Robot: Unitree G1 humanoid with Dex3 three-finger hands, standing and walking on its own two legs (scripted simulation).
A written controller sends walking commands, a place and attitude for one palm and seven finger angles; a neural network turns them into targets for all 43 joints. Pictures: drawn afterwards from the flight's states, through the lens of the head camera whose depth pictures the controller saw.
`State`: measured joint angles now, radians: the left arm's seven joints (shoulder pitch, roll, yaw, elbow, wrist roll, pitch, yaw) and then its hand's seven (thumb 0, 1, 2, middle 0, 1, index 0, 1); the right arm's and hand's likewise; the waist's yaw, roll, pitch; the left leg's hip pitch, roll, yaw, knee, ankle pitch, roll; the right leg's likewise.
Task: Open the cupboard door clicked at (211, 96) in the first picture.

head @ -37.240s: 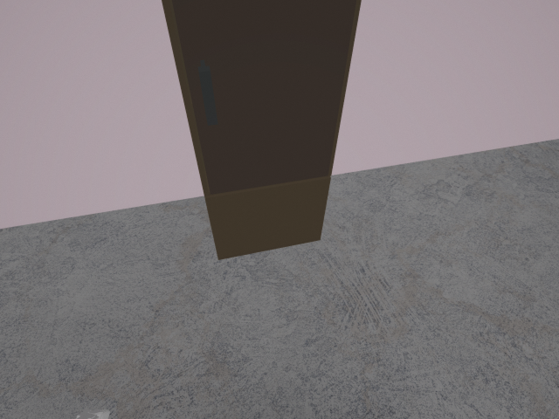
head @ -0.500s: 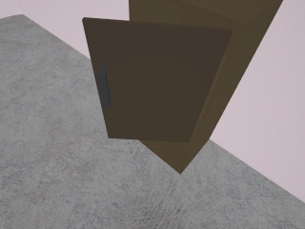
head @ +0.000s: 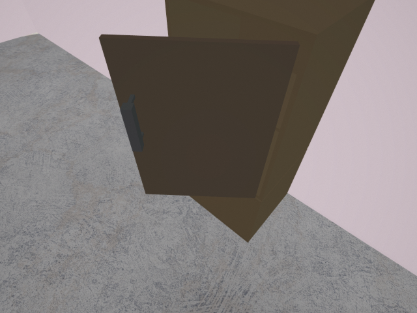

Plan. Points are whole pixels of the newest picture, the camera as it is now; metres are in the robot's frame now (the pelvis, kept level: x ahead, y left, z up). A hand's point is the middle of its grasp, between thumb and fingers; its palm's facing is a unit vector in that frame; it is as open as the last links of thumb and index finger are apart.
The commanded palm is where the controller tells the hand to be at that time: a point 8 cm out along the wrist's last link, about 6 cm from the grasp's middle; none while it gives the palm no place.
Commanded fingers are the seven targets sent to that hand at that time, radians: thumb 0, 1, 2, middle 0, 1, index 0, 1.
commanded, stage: come to a stop and stand still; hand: left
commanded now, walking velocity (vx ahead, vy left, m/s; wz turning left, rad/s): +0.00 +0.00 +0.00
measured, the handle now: (135, 123) +0.55 +0.23 +0.03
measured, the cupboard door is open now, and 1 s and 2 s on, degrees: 40 40 40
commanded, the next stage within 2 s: look again from close up in 0.78 s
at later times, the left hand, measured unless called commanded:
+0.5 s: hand out of the picture -0.05 +0.17 -0.18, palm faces +0.06 -0.98 -0.21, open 7.3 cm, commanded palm none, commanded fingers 0.00 0.90 0.90 -0.20 -0.30 -0.20 -0.30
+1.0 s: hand out of the picture -0.08 +0.14 -0.18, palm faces +0.09 -0.99 -0.14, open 7.3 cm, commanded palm none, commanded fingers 0.00 0.90 0.90 -0.20 -0.30 -0.20 -0.30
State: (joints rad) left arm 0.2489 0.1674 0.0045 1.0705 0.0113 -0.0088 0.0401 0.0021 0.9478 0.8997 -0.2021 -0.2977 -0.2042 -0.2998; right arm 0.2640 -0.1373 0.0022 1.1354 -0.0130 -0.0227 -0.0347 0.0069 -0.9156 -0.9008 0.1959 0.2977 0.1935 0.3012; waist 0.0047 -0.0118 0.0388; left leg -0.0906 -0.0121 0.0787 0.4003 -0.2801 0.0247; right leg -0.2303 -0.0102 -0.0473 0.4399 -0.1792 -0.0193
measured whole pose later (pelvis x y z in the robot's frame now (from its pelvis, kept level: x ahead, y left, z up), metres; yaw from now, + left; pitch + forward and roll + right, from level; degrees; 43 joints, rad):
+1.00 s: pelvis -0.07 -0.01 -0.01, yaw +2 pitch -2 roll +1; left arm 0.34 0.10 0.01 1.10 0.02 0.00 0.03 0.00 0.91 0.90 -0.20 -0.30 -0.20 -0.30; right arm 0.39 -0.09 0.00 1.10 -0.02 0.00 -0.03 0.00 -0.91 -0.90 0.20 0.30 0.19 0.30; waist 0.00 -0.02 0.00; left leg -0.24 -0.02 0.05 0.50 -0.23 0.03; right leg -0.34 -0.01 -0.05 0.48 -0.15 -0.03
